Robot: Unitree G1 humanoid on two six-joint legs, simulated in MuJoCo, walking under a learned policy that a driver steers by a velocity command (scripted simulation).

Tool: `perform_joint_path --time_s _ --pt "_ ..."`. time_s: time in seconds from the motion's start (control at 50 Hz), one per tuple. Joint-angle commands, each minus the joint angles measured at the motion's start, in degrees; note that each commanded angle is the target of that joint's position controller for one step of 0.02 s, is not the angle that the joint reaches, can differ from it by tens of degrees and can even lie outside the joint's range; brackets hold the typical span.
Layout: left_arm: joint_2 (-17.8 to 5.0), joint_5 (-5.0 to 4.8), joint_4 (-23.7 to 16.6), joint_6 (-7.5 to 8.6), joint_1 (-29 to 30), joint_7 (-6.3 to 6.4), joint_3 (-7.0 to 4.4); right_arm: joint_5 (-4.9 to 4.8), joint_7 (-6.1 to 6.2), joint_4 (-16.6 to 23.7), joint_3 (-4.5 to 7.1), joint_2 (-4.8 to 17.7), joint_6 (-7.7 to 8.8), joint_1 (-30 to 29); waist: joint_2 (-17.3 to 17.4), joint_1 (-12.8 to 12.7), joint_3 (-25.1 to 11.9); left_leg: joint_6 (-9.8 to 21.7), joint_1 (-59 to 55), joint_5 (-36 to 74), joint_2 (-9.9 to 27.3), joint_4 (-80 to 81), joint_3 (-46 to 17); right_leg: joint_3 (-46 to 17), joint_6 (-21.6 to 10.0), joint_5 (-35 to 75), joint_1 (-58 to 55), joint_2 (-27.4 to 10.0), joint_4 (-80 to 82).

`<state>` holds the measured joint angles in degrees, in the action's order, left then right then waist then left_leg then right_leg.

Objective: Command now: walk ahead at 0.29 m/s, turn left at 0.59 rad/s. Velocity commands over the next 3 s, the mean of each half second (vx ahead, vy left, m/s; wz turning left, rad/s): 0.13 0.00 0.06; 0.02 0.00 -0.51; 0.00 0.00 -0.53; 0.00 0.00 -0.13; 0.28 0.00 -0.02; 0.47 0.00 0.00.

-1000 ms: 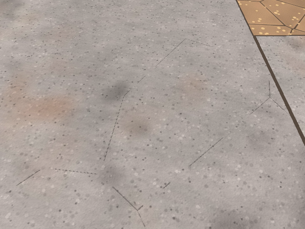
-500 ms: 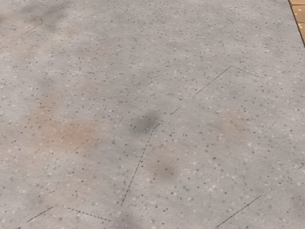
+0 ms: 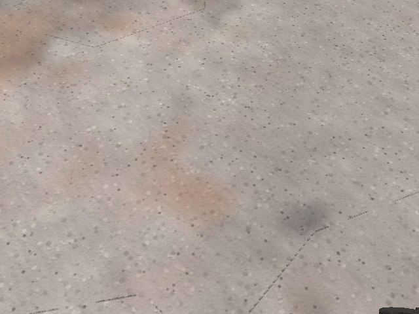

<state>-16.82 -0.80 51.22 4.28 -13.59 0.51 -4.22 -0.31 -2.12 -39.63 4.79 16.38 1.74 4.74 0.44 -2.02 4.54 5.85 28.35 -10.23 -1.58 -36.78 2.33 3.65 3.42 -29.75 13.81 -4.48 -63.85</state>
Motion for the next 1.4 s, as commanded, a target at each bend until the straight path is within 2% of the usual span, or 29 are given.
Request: perform_joint_path --time_s 0.02,0.04,0.12,0.2,0.3,0.42,0.46,0.48,0.5,0.52,0.54,0.58,0.68,0.8,0.84,0.86,0.88,0.9,0.92,0.94,0.98,1.08,1.18,1.28,1.3,1.32,1.34,1.36,1.4 --pt "-6.47 -0.42 -6.70 2.67 2.77 0.24 -0.71 -0.52 0.39 2.00 2.73 9.44 1.14 10.02 -0.42 4.62 -15.06 13.43 -34.12 34.15 16.83 13.86 -24.02 -7.38 -1.33 1.85 28.11 -0.51 -12.72" --pt "-7.18 0.88 -6.39 1.95 2.89 0.91 -1.18 -0.87 0.78 2.60 2.23 7.57 1.03 6.99 -0.08 2.95 -12.53 11.56 -27.24 32.33 14.82 15.07 -20.73 -7.35 -1.25 4.53 25.36 -2.09 -8.18" --pt "-5.23 1.26 -6.10 -0.95 -0.86 1.22 -1.08 0.78 1.58 3.40 1.94 7.98 1.14 4.47 1.74 -0.74 -12.43 11.36 -16.50 41.57 12.83 17.83 -14.79 -6.15 0.00 10.58 17.86 -1.02 -0.76" --pt "-2.67 1.20 -6.05 -1.51 2.04 0.82 0.12 0.84 2.59 1.00 0.24 4.54 1.10 4.38 3.67 0.32 -12.94 7.93 -16.72 38.97 10.60 18.71 -8.23 -6.12 0.09 22.09 14.99 -2.12 13.18" --pt "-4.37 0.27 -7.02 -1.65 6.69 -0.17 -0.02 2.27 2.60 -2.46 -0.17 5.75 1.18 4.84 4.64 2.88 -9.46 6.62 -18.81 31.49 12.31 19.91 -7.07 -5.70 -1.21 25.46 11.46 -0.82 23.79" --pt "-4.72 0.06 -10.11 -2.26 7.21 -1.77 -0.53 -0.12 4.69 -3.33 0.95 8.17 -2.04 5.39 4.66 2.68 -6.86 6.28 -27.66 32.34 17.01 11.23 -10.48 -2.95 -4.28 14.07 15.90 1.80 29.38" --pt "-6.91 0.49 -9.68 -2.09 3.66 -1.91 -1.31 -0.29 5.41 -2.90 1.15 7.87 -2.37 6.07 0.73 1.27 -9.78 1.47 -24.16 30.57 12.10 3.07 -6.08 -6.07 -7.38 35.56 4.93 1.11 37.01" --pt "-12.64 1.02 -9.84 -2.11 1.53 -1.41 -2.86 1.19 5.36 -0.87 0.95 6.39 -1.61 6.20 -9.20 2.90 -13.10 -3.30 -14.32 18.66 4.17 -8.21 -0.15 -17.94 -13.03 57.20 -5.18 -6.51 35.91" --pt "-12.79 1.11 -9.29 -2.59 -3.13 -0.96 -3.14 2.40 4.98 0.54 0.48 5.21 -1.04 1.42 -16.02 -1.37 -14.60 -7.22 1.52 -19.08 -4.53 -21.27 0.41 -31.04 -22.72 70.16 -14.49 -15.62 39.67" --pt "-9.86 1.43 -9.29 -2.41 -4.75 -0.62 -2.04 1.61 4.22 0.63 0.30 4.48 -0.85 0.98 -12.19 -1.96 -17.92 -7.26 5.57 -29.44 -3.06 -29.52 -6.74 -32.47 -23.97 64.88 -17.32 -16.60 40.49" --pt "-9.53 1.13 -10.19 -2.23 -1.63 -0.34 -2.18 0.26 3.90 0.21 0.41 4.51 -1.11 1.27 -8.27 -0.67 -15.60 -7.59 8.00 -26.59 -1.30 -32.84 -8.08 -28.48 -21.66 60.45 -15.90 -14.01 40.01" --pt "-8.82 -0.13 -11.89 -2.86 3.21 0.29 -2.13 0.34 4.33 -0.14 0.87 5.41 -1.90 0.84 -3.79 1.09 -12.23 -8.55 8.67 -19.88 0.86 -28.35 -7.86 -23.65 -17.77 51.87 -11.02 -10.07 41.31" --pt "-10.47 0.08 -13.27 -4.81 3.72 1.34 -3.02 -0.11 4.60 -0.14 0.40 3.49 -1.93 1.30 -8.18 1.71 -13.11 -10.70 0.20 -12.98 -0.89 -12.90 -6.19 -22.14 -16.26 45.53 -5.91 -5.79 42.14" --pt "-10.62 -0.05 -15.00 -6.03 5.57 1.44 -3.20 -0.39 3.52 -0.11 0.83 4.97 -0.94 2.15 -11.20 1.21 -11.89 -9.74 -7.19 -9.42 -1.72 -0.09 -6.67 -28.32 -14.80 32.80 -1.78 -4.58 42.24" --pt "-10.06 -0.59 -15.79 -6.53 7.36 1.66 -2.95 -0.44 3.01 -1.01 1.19 5.12 -0.20 5.45 -11.16 3.40 -11.30 -8.33 -13.21 -2.76 -1.75 11.06 -5.52 -29.17 -12.63 29.51 0.16 -2.59 40.04" --pt "-8.85 -0.60 -15.99 -6.68 6.63 1.84 -2.59 -0.18 3.00 -1.51 1.74 6.45 -0.05 7.00 -9.65 3.61 -11.20 -6.98 -18.13 1.00 1.04 15.54 -6.86 -28.26 -10.34 23.52 3.20 -0.40 37.76" --pt "-5.81 0.12 -16.35 -6.67 4.70 1.73 -1.69 1.01 3.42 -1.05 2.67 10.58 -0.25 8.39 0.07 2.46 -11.97 -2.67 -24.17 2.94 12.96 18.37 -17.60 -22.69 -7.11 9.51 10.63 4.53 27.15" --pt "-5.51 -0.10 -18.51 -5.95 4.14 1.49 -1.79 3.08 3.29 -0.86 3.25 14.14 -0.69 6.88 16.53 0.33 -9.15 6.94 -21.78 11.49 23.56 21.55 -32.54 -12.72 -4.26 -6.41 21.03 12.53 15.70" --pt "-10.21 0.56 -17.41 -5.36 3.05 1.33 -3.14 3.56 3.33 0.91 2.43 11.11 -0.25 4.39 12.52 0.66 -8.44 10.73 -19.04 11.94 26.02 21.85 -33.00 -13.92 -2.52 -6.12 21.65 8.08 3.15" --pt "-12.21 -0.09 -15.91 -5.62 1.97 1.16 -4.09 2.89 3.63 1.83 1.59 7.99 -0.10 1.28 8.19 -0.43 -7.44 8.49 -17.42 10.71 22.38 20.78 -26.13 -13.51 -1.95 -2.02 21.14 7.31 -1.61" --pt "-10.04 0.16 -14.14 -6.89 0.33 1.53 -3.90 0.95 4.11 2.35 0.93 6.00 -0.22 -1.23 6.44 -0.45 -5.58 4.76 -17.87 8.69 16.67 19.69 -17.22 -11.83 0.15 4.58 22.64 6.47 -6.35" --pt "-5.87 -0.61 -18.60 -6.90 6.80 0.61 -2.18 1.32 5.42 1.11 1.25 7.61 -1.46 5.41 8.69 4.28 -6.56 6.82 -25.74 15.60 16.59 19.23 -10.37 -7.08 2.91 8.29 24.64 3.94 2.58" --pt "-5.24 -0.31 -20.39 -7.04 6.88 -0.76 -1.53 0.58 4.43 1.60 2.58 10.99 -1.98 4.25 10.18 4.57 -8.44 6.90 -23.68 19.16 18.69 18.13 -5.79 -2.28 1.47 6.73 13.76 2.44 16.08" --pt "-5.76 -0.37 -19.62 -7.77 1.52 -1.72 -2.56 -1.73 3.47 0.94 2.75 10.89 -1.72 3.12 9.15 1.12 -8.82 1.98 -20.84 16.41 18.43 10.00 -1.59 1.35 -4.01 17.82 1.08 5.15 36.90" --pt "-7.77 -0.21 -18.97 -7.70 -0.94 -1.17 -3.42 -1.31 3.19 -0.42 2.21 8.70 -1.49 6.47 4.21 0.81 -9.81 -2.11 -15.45 10.08 15.90 3.36 2.06 -1.99 -6.08 26.18 -7.05 4.74 41.83" --pt "-14.37 -0.12 -19.87 -7.36 -3.16 -0.17 -4.99 1.58 2.92 1.09 0.95 4.89 -1.44 6.39 -11.81 1.50 -10.73 -7.97 0.32 -13.62 9.48 -14.17 7.24 -21.16 -11.23 47.31 -17.85 -9.12 42.74" --pt "-16.90 1.76 -21.37 -6.06 -1.87 -0.52 -4.81 2.14 3.38 4.14 0.70 4.89 -1.25 2.14 -17.82 0.35 -11.62 -10.46 10.85 -30.11 2.32 -27.01 0.61 -34.15 -23.69 57.12 -15.19 -19.45 42.07" --pt "-13.45 2.23 -20.99 -4.81 -2.14 -1.00 -3.96 1.02 3.67 4.06 1.45 7.80 -1.35 -0.07 -11.26 -2.01 -13.21 -10.20 10.79 -28.24 3.71 -32.90 -4.54 -30.32 -24.61 52.27 -13.74 -17.52 43.42" --pt "-9.75 1.14 -20.33 -3.98 3.29 -0.53 -2.66 0.26 4.13 2.03 1.91 8.38 -1.84 1.42 -6.92 1.28 -10.13 -9.26 10.15 -18.94 5.44 -31.17 -5.74 -21.22 -17.77 44.09 -10.58 -10.49 42.94"
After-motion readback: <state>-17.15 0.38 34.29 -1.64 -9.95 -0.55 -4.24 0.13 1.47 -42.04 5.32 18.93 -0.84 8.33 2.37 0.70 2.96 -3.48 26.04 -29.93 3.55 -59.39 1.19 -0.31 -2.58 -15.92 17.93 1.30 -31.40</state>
